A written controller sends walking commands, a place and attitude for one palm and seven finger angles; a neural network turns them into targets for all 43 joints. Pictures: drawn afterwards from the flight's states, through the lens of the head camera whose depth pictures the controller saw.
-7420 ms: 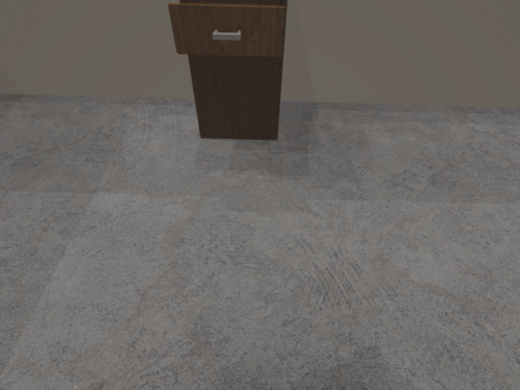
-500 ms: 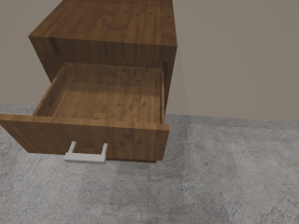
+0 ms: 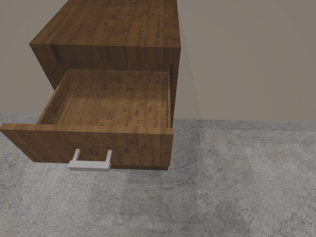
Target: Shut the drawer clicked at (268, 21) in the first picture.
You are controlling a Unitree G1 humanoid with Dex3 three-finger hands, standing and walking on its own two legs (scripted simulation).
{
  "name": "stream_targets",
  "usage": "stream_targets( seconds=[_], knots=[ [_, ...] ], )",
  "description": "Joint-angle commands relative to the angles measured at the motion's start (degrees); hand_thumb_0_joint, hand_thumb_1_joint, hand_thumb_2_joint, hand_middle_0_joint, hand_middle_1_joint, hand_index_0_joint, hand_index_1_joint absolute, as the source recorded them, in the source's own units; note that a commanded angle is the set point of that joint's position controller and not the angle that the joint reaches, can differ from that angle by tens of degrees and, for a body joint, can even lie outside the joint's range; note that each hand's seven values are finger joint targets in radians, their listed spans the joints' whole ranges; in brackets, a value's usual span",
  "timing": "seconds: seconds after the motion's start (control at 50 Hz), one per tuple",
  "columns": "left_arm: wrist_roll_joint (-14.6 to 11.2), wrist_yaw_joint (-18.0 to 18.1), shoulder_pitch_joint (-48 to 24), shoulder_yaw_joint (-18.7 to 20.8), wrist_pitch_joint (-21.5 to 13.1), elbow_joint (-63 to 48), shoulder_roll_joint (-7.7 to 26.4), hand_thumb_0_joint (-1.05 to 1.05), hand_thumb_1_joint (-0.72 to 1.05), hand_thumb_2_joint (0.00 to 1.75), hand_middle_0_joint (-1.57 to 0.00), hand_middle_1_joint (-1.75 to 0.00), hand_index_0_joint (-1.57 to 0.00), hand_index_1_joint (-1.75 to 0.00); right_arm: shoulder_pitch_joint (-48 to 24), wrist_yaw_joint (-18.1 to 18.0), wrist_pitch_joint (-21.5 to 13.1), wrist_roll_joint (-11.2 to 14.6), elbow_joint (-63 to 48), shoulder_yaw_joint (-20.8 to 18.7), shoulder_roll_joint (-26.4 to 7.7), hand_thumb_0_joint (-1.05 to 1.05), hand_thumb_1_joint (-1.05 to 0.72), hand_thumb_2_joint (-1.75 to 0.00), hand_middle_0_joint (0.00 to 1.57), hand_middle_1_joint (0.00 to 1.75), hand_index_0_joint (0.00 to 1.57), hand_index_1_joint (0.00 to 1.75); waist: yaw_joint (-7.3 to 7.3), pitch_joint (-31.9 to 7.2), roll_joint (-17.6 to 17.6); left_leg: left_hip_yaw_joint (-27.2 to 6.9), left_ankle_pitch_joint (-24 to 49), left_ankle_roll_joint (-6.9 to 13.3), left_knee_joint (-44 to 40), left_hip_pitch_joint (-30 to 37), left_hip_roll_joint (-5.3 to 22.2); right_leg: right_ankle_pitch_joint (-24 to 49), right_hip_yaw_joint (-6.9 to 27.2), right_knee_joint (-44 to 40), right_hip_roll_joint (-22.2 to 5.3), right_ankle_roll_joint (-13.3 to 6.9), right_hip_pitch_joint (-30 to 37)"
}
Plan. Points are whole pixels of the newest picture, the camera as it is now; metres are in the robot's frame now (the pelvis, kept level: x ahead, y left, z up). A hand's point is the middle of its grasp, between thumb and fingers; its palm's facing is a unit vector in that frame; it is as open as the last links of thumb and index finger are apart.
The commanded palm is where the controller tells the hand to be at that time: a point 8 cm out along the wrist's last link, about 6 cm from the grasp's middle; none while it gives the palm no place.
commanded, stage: come to a stop and stand still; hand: left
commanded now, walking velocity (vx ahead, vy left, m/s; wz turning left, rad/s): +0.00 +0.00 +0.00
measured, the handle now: (91, 159) +0.31 +0.21 -0.01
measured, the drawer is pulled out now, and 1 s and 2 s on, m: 0.29 0.29 0.29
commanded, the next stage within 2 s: look again from close up in 0.46 s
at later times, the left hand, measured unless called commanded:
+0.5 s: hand out of the picture -0.06 +0.14 -0.17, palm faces +0.03 -0.99 -0.16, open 7.4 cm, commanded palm none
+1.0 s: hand out of the picture -0.03 +0.18 -0.17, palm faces +0.04 -0.98 -0.20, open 7.4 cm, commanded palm none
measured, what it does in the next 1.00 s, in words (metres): stands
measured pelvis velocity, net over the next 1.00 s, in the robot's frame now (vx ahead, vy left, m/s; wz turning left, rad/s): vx -0.04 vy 0.01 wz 0.01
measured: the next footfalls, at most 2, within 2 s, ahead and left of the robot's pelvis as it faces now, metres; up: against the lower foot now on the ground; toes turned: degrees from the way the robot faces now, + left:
none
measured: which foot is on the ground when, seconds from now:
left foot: down 0.00-1.00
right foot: down 0.00-1.00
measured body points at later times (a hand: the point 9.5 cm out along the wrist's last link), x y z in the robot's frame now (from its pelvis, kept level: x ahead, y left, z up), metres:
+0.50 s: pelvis -0.02 -0.01 +0.01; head -0.01 -0.01 +0.46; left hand -0.06 +0.20 -0.15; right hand -0.05 -0.21 -0.16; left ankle -0.04 +0.09 -0.73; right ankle +0.00 -0.12 -0.73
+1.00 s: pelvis -0.04 +0.01 +0.00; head -0.05 +0.01 +0.45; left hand -0.03 +0.23 -0.15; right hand -0.03 -0.22 -0.15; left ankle -0.04 +0.09 -0.73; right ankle +0.00 -0.12 -0.73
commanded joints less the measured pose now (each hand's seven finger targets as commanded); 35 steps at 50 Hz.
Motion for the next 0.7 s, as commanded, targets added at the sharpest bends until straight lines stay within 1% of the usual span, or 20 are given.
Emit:
stream_targets(
  seconds=[0.0,0.04,0.06,0.16,0.18,0.2,0.3,0.34,0.4,0.44,0.46,0.52,0.54,0.56,0.58,0.6,0.62,0.64,0.66,0.68],
  knots=[
    [-0.03,0.07,4.49,0.77,-0.30,-1.59,4.89,0.00,0.90,0.90,-0.20,-0.30,-0.20,-0.30,2.81,0.27,-1.22,0.13,-2.15,-0.38,-5.46,0.00,-0.90,-0.90,0.20,0.30,0.20,0.30,0.25,-1.13,0.17,-7.57,15.75,0.63,-8.04,-3.39,7.76,12.10,4.31,-6.08,-3.37,-1.99,2.91],
    [0.02,-0.12,4.77,0.55,-0.41,-1.15,4.73,0.00,0.90,0.90,-0.20,-0.30,-0.20,-0.30,3.09,0.50,-1.15,0.14,-1.76,-0.13,-5.00,0.00,-0.90,-0.90,0.20,0.30,0.20,0.30,0.11,0.61,-0.65,-7.45,8.66,0.38,-9.56,-4.23,7.17,7.58,5.02,-8.62,-3.53,-2.05,1.56],
    [0.01,-0.27,4.79,0.53,-0.44,-1.04,4.73,0.00,0.90,0.90,-0.20,-0.30,-0.20,-0.30,3.59,0.52,-1.17,0.14,-1.53,-0.04,-4.84,0.00,-0.90,-0.90,0.20,0.30,0.20,0.30,-0.03,1.08,-0.53,-7.67,6.92,0.49,-10.51,-4.42,7.09,6.19,5.01,-9.34,-3.12,-2.14,1.44],
    [0.02,-0.46,6.61,0.33,-0.85,0.14,3.94,0.00,0.90,0.90,-0.20,-0.30,-0.20,-0.30,5.46,0.69,-1.41,0.11,-0.23,0.38,-4.14,0.00,-0.90,-0.90,0.20,0.30,0.20,0.30,-0.14,2.16,0.65,-7.43,2.06,0.37,-12.38,-4.82,6.90,2.56,4.93,-11.60,-2.84,-2.20,0.34],
    [0.00,-0.46,7.14,0.22,-1.01,0.42,3.80,0.00,0.90,0.90,-0.20,-0.30,-0.20,-0.30,5.68,0.70,-1.54,0.12,-0.17,0.48,-4.37,0.00,-0.90,-0.90,0.20,0.30,0.20,0.30,-0.18,1.80,0.99,-7.51,2.37,0.31,-12.07,-4.86,6.74,3.13,5.17,-11.66,-3.05,-2.23,0.45],
    [0.00,-0.42,7.56,0.19,-1.20,0.77,3.79,0.00,0.90,0.90,-0.20,-0.30,-0.20,-0.30,6.12,0.72,-1.63,0.14,0.17,0.50,-3.94,0.00,-0.90,-0.90,0.20,0.30,0.20,0.30,-0.19,1.25,0.19,-7.22,3.02,0.22,-11.80,-4.33,6.61,3.45,5.48,-11.90,-3.19,-2.31,0.52],
    [-0.12,-0.41,9.46,-0.20,-1.72,2.30,2.83,0.00,0.90,0.90,-0.20,-0.30,-0.20,-0.30,8.39,0.61,-1.84,0.31,1.79,0.77,-2.98,0.00,-0.90,-0.90,0.20,0.30,0.20,0.30,-0.50,1.54,-0.80,-6.49,4.97,-0.03,-11.03,-3.35,6.43,4.08,5.59,-12.68,-3.32,-2.48,-0.22],
    [-0.21,-0.36,10.41,-0.33,-1.93,2.92,2.37,0.00,0.90,0.90,-0.20,-0.30,-0.20,-0.30,9.42,0.51,-2.07,0.36,2.46,0.91,-2.59,0.00,-0.90,-0.90,0.20,0.30,0.20,0.30,-0.58,0.36,-0.95,-6.31,6.89,0.00,-10.62,-2.51,6.52,5.98,5.42,-12.22,-3.35,-2.56,0.29],
    [-0.24,-0.26,11.56,-0.48,-2.00,3.72,1.57,0.00,0.90,0.90,-0.20,-0.30,-0.20,-0.30,9.98,0.35,-2.15,0.45,3.26,1.00,-1.97,0.00,-0.90,-0.90,0.20,0.30,0.20,0.30,-0.50,1.08,-0.23,-6.10,6.93,-0.05,-10.60,-2.73,6.71,6.29,5.29,-12.05,-3.19,-2.63,-0.01],
    [-0.22,-0.18,12.38,-0.55,-2.13,4.27,1.14,0.00,0.90,0.90,-0.20,-0.30,-0.20,-0.30,10.73,0.26,-2.25,0.48,3.73,1.06,-1.50,0.00,-0.90,-0.90,0.20,0.30,0.20,0.30,-0.58,0.38,-0.26,-5.99,7.87,-0.05,-10.35,-2.37,6.67,7.45,5.33,-11.77,-3.16,-2.71,0.41],
    [-0.21,-0.18,12.51,-0.57,-2.07,4.34,1.08,0.00,0.90,0.90,-0.20,-0.30,-0.20,-0.30,10.97,0.21,-2.15,0.54,3.92,0.99,-1.04,0.00,-0.90,-0.90,0.20,0.30,0.20,0.30,-0.47,1.07,0.01,-5.95,6.91,-0.03,-10.61,-2.71,6.72,6.50,5.17,-12.21,-2.93,-2.68,0.28],
    [-0.20,-0.03,13.28,-0.65,-2.25,4.90,0.37,0.00,0.90,0.90,-0.20,-0.30,-0.20,-0.30,11.75,0.14,-2.25,0.51,4.35,1.04,-0.50,0.00,-0.90,-0.90,0.20,0.30,0.20,0.30,-0.66,1.38,-0.86,-5.71,7.76,-0.15,-10.00,-2.85,6.56,7.13,5.48,-11.92,-3.09,-2.81,-0.15],
    [0.51,1.82,14.45,-0.95,-3.52,7.00,2.81,0.00,0.90,0.90,-0.20,-0.30,-0.20,-0.30,4.38,0.61,-3.03,0.55,0.28,0.76,-4.10,0.00,-0.90,-0.90,0.20,0.30,0.20,0.30,1.19,0.99,1.31,-3.88,12.68,-1.83,1.57,-7.73,8.29,26.64,6.22,-9.17,-6.38,-2.34,1.61],
    [-0.13,1.57,13.53,-0.75,-3.65,6.51,4.98,0.00,0.90,0.90,-0.20,-0.30,-0.20,-0.30,6.23,0.22,-2.97,0.93,-1.24,0.66,-2.34,0.00,-0.90,-0.90,0.20,0.30,0.20,0.30,-1.74,-2.00,2.36,-4.36,12.86,-2.70,-0.61,-4.71,5.71,39.20,7.35,-6.49,-7.82,-3.85,2.72],
    [-0.48,1.47,13.87,-0.65,-3.54,5.21,3.83,0.00,0.90,0.90,-0.20,-0.30,-0.20,-0.30,12.29,0.04,-3.44,0.44,-0.65,0.38,-1.11,0.00,-0.90,-0.90,0.20,0.30,0.20,0.30,-2.50,-10.53,2.52,-4.64,9.04,-1.60,-0.62,-2.92,6.05,32.75,6.57,-3.76,-7.23,-4.61,7.44],
    [-0.59,1.28,12.81,-0.91,-3.34,4.88,3.01,0.00,0.90,0.90,-0.20,-0.30,-0.20,-0.30,11.60,-0.14,-3.27,0.59,-0.37,0.31,-0.92,0.00,-0.90,-0.90,0.20,0.30,0.20,0.30,-2.08,-12.08,1.56,-5.07,9.18,-1.31,-0.08,-3.04,6.07,29.06,6.37,-4.17,-6.88,-4.38,7.88],
    [-0.49,0.95,11.47,-0.97,-3.18,4.42,2.71,0.00,0.90,0.90,-0.20,-0.30,-0.20,-0.30,10.91,-0.13,-2.70,0.69,-0.45,0.13,-1.13,0.00,-0.90,-0.90,0.20,0.30,0.20,0.30,-2.24,-8.27,-1.67,-5.61,6.37,-1.15,-1.34,-4.67,6.00,20.19,6.37,-5.99,-6.26,-3.99,5.00],
    [-0.32,0.64,10.37,-1.08,-2.94,3.97,2.08,0.00,0.90,0.90,-0.20,-0.30,-0.20,-0.30,10.38,0.03,-2.13,0.49,-0.36,0.01,-1.38,0.00,-0.90,-0.90,0.20,0.30,0.20,0.30,-2.14,-2.82,-3.57,-6.17,3.53,-0.96,-2.83,-6.74,5.67,9.21,6.38,-8.43,-5.50,-3.76,0.95],
    [-0.14,0.47,9.73,-1.21,-2.51,3.36,2.02,0.00,0.90,0.90,-0.20,-0.30,-0.20,-0.30,10.16,0.27,-1.87,0.23,-0.68,0.00,-1.54,0.00,-0.90,-0.90,0.20,0.30,0.20,0.30,-1.88,1.30,-3.12,-6.64,2.79,-0.68,-4.13,-7.65,5.80,2.26,6.43,-9.85,-4.60,-3.71,-2.78],
    [-0.01,0.40,9.68,-1.16,-2.44,3.01,1.72,0.00,0.90,0.90,-0.20,-0.30,-0.20,-0.30,9.94,0.48,-1.69,0.16,-0.90,-0.11,-1.80,0.00,-0.90,-0.90,0.20,0.30,0.20,0.30,-1.85,4.02,-2.17,-7.19,1.33,-0.54,-4.73,-9.13,5.61,-2.40,6.48,-10.63,-4.05,-3.48,-4.95]
  ],
)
